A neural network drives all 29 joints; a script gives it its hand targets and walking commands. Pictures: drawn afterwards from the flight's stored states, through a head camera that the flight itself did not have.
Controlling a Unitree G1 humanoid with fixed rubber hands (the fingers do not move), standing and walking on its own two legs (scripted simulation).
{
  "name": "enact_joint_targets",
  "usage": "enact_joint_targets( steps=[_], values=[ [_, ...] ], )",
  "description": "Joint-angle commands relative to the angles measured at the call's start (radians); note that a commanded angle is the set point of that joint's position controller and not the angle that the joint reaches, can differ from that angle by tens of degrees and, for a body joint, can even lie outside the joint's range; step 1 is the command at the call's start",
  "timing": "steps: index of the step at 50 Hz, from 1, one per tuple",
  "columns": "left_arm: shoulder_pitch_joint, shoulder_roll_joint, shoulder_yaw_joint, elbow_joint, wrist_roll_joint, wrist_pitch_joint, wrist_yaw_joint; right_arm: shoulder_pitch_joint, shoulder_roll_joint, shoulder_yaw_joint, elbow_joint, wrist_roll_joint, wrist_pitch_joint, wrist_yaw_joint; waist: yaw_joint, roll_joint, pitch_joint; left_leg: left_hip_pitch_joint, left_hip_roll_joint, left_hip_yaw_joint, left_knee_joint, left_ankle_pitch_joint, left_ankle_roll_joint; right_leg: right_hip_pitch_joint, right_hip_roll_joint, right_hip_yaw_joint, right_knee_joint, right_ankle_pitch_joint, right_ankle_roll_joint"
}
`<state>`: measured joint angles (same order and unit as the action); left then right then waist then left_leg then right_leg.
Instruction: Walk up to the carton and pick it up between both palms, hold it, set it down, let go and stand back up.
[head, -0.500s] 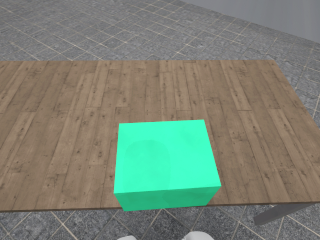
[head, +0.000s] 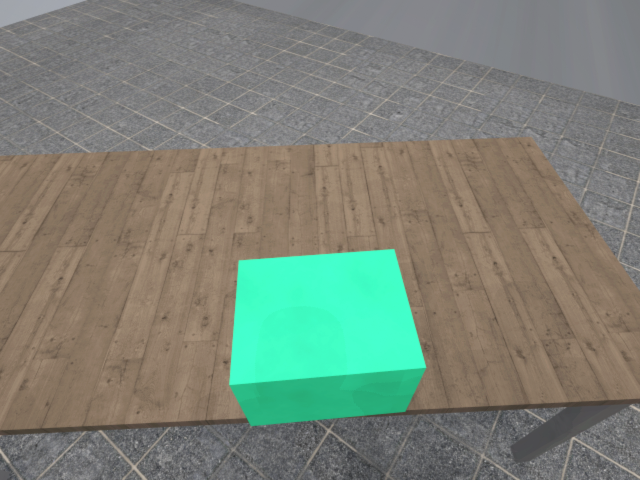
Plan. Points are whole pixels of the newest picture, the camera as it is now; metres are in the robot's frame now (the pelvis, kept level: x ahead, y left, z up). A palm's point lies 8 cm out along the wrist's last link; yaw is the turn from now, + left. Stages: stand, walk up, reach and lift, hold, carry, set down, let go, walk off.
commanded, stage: walk up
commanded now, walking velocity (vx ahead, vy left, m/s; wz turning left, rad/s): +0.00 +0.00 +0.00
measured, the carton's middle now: (323, 337) +0.34 +0.01 -0.07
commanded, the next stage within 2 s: none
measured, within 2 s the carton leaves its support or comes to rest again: neither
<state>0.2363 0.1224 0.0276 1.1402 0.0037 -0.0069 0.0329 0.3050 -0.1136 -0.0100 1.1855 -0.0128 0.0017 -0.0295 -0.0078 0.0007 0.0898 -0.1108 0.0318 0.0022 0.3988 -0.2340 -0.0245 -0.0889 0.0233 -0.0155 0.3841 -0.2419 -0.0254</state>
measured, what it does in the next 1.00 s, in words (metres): stands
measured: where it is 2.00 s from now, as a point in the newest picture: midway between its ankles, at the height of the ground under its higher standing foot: outside the picture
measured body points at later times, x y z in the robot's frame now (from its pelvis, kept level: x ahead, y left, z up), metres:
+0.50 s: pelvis -0.02 +0.01 -0.01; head -0.01 +0.01 +0.44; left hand -0.03 +0.22 -0.17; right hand -0.02 -0.20 -0.17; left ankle -0.01 +0.13 -0.74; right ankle -0.02 -0.10 -0.74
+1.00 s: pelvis -0.04 +0.01 -0.01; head -0.01 +0.01 +0.44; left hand -0.05 +0.22 -0.18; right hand -0.05 -0.19 -0.18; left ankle -0.01 +0.13 -0.74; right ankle -0.02 -0.10 -0.74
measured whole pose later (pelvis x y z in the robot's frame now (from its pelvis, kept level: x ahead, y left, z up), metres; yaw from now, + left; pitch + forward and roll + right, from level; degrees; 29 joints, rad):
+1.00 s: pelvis -0.04 +0.01 -0.01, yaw +0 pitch -2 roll +0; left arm 0.26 0.09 0.03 1.14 0.01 0.01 0.05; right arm 0.27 -0.09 -0.03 1.13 -0.01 0.01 -0.05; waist 0.00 0.00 0.11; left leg -0.26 0.01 0.01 0.55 -0.25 0.00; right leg -0.25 -0.01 -0.01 0.56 -0.27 0.00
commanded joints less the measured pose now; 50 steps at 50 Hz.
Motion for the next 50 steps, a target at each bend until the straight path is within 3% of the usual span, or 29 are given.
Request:
enact_joint_targets(
  steps=[1, 13, 14, 15, 17, 18, 19, 20, 21, 23, 25, 32, 45, 46, 47, 48, 49, 50],
  values=[
    [0.079, 0.087, 0.009, -0.010, 0.002, -0.012, 0.001, 0.056, -0.089, -0.008, -0.022, 0.000, -0.017, -0.009, 0.012, 0.047, 0.017, -0.041, 0.071, -0.063, -0.083, 0.177, 0.039, -0.032, -0.106, 0.088, -0.088, 0.139, -0.026],
    [0.117, 0.052, -0.005, 0.039, 0.006, -0.010, 0.010, 0.067, -0.054, -0.009, -0.003, 0.002, -0.014, -0.014, 0.005, 0.005, 0.057, -0.047, 0.065, -0.065, -0.076, 0.151, 0.048, -0.079, -0.101, 0.080, -0.083, 0.124, -0.007],
    [0.045, 0.178, 0.040, -0.014, 0.000, -0.004, 0.025, -0.009, -0.190, -0.056, -0.058, 0.010, -0.008, -0.030, 0.005, 0.012, 0.177, -0.134, 0.114, -0.043, 0.090, 0.482, 0.036, -0.160, -0.151, 0.056, 0.091, 0.450, 0.007],
    [0.074, 0.173, 0.041, -0.022, 0.000, -0.005, 0.028, 0.020, -0.185, -0.056, -0.066, 0.010, -0.009, -0.033, 0.005, 0.014, 0.018, -0.082, 0.125, -0.041, 0.141, 0.634, 0.052, -0.109, -0.158, 0.049, 0.153, 0.577, -0.004],
    [0.093, 0.133, 0.044, -0.045, -0.006, 0.007, 0.031, 0.048, -0.159, -0.060, -0.090, 0.013, 0.001, -0.035, -0.002, 0.025, -0.123, -0.065, 0.136, -0.048, 0.186, 0.654, 0.089, -0.109, -0.130, 0.023, 0.256, 0.499, -0.011],
    [0.160, -0.014, -0.004, -0.006, 0.002, 0.020, 0.019, 0.089, -0.019, -0.011, -0.064, 0.000, 0.007, -0.025, 0.004, 0.035, -0.264, -0.050, 0.116, -0.118, -0.020, 0.110, 0.114, -0.024, -0.083, 0.071, 0.078, 0.018, -0.020],
    [0.140, -0.022, -0.003, -0.012, 0.016, 0.031, 0.016, 0.020, -0.036, -0.017, -0.078, -0.010, 0.019, -0.024, 0.024, 0.047, -0.083, -0.177, 0.086, -0.122, -0.094, -0.223, 0.089, -0.075, -0.077, 0.079, -0.016, -0.158, -0.011],
    [0.117, 0.019, 0.003, -0.013, 0.022, 0.035, 0.018, -0.003, -0.057, -0.023, -0.084, -0.010, 0.027, -0.025, 0.020, 0.014, 0.033, -0.229, 0.052, -0.107, -0.111, -0.306, 0.064, -0.135, -0.086, 0.105, -0.067, -0.230, -0.012],
    [0.100, 0.040, 0.005, -0.014, 0.021, 0.031, 0.019, 0.000, -0.066, -0.024, -0.080, -0.006, 0.027, -0.023, 0.012, -0.013, 0.082, -0.202, 0.039, -0.092, -0.094, -0.224, 0.050, -0.184, -0.096, 0.120, -0.086, -0.217, -0.013],
    [0.102, 0.044, 0.003, -0.005, 0.015, 0.013, 0.016, 0.026, -0.059, -0.021, -0.065, -0.002, 0.015, -0.019, 0.003, -0.013, 0.068, -0.123, 0.041, -0.074, -0.054, 0.013, 0.053, -0.180, -0.106, 0.113, -0.074, -0.033, -0.016],
    [0.110, 0.054, 0.002, -0.002, 0.012, -0.002, 0.013, 0.042, -0.068, -0.021, -0.057, -0.003, 0.001, -0.013, 0.002, -0.002, 0.004, -0.070, 0.051, -0.075, -0.045, 0.091, 0.059, -0.129, -0.108, 0.105, -0.061, 0.052, -0.017],
    [0.116, 0.050, -0.001, 0.010, 0.009, -0.001, 0.009, 0.044, -0.068, -0.016, -0.045, 0.000, -0.004, -0.010, 0.007, -0.005, 0.042, -0.105, 0.050, -0.077, -0.080, 0.026, 0.053, -0.126, -0.103, 0.096, -0.082, 0.001, -0.012],
    [0.138, 0.043, -0.004, 0.024, 0.008, -0.006, 0.008, 0.076, -0.055, -0.012, -0.029, 0.000, -0.012, -0.010, 0.008, 0.001, 0.034, -0.114, 0.049, -0.078, -0.082, 0.026, 0.052, -0.122, -0.102, 0.087, -0.073, 0.016, -0.009],
    [0.054, 0.161, 0.038, -0.032, 0.003, 0.000, 0.024, -0.007, -0.174, -0.054, -0.085, 0.005, -0.007, -0.026, 0.008, 0.004, 0.161, -0.198, 0.098, -0.049, 0.088, 0.380, 0.041, -0.199, -0.150, 0.059, 0.099, 0.366, 0.004],
    [0.088, 0.160, 0.038, -0.039, 0.003, 0.000, 0.027, 0.028, -0.172, -0.053, -0.093, 0.006, -0.009, -0.030, 0.009, 0.004, -0.008, -0.142, 0.110, -0.049, 0.147, 0.530, 0.057, -0.141, -0.162, 0.055, 0.163, 0.509, -0.010],
    [0.105, 0.134, 0.038, -0.048, -0.001, 0.004, 0.028, 0.044, -0.147, -0.053, -0.101, 0.008, -0.005, -0.032, 0.010, 0.005, -0.088, -0.127, 0.109, -0.043, 0.176, 0.544, 0.068, -0.133, -0.156, 0.047, 0.198, 0.513, -0.018],
    [0.125, 0.138, 0.040, -0.054, 0.010, 0.010, 0.034, 0.070, -0.138, -0.059, -0.110, 0.008, 0.000, -0.031, 0.004, 0.023, -0.177, -0.089, 0.103, -0.051, 0.156, 0.500, 0.077, -0.115, -0.142, 0.050, 0.200, 0.410, -0.026],
    [0.185, 0.030, 0.005, -0.024, 0.015, 0.013, 0.019, 0.091, -0.057, -0.025, -0.086, 0.002, 0.004, -0.023, 0.009, 0.028, -0.258, -0.069, 0.079, -0.075, 0.025, -0.109, 0.085, -0.115, -0.123, 0.091, 0.039, -0.107, -0.043]
  ],
)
